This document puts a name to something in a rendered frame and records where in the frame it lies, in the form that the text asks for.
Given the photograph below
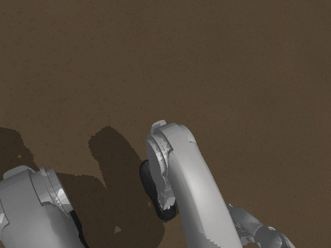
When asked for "left robot foot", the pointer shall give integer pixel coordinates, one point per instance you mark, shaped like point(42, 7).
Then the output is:
point(79, 227)

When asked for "right robot foot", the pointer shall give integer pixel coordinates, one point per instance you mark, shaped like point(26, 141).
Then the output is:
point(151, 191)

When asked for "right robot arm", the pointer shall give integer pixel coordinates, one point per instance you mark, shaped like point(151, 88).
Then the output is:
point(267, 237)

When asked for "right robot hand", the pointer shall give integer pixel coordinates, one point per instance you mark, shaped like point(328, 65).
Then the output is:
point(247, 223)

